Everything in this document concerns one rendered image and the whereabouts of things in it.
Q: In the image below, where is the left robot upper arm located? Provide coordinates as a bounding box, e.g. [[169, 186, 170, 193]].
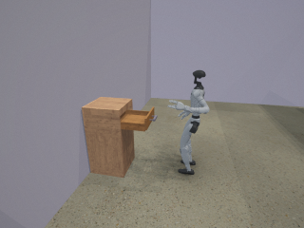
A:
[[193, 90, 210, 114]]

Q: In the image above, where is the robot left forearm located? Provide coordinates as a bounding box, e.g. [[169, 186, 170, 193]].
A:
[[183, 105, 209, 114]]

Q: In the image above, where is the handle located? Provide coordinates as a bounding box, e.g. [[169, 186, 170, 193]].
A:
[[150, 115, 158, 122]]

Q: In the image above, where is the left robot hand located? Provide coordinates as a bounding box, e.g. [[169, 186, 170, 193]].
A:
[[168, 100, 185, 110]]

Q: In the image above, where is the drawer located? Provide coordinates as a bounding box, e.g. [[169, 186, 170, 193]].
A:
[[120, 106, 155, 132]]

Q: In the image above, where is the robot left thigh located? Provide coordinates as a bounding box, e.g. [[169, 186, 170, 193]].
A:
[[180, 122, 198, 151]]

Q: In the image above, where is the right robot hand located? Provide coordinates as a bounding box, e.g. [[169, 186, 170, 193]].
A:
[[178, 110, 190, 120]]

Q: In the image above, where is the robot right foot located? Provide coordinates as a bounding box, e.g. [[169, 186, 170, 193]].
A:
[[180, 160, 196, 165]]

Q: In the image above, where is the cabinet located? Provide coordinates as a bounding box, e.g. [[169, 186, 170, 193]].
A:
[[82, 97, 135, 178]]

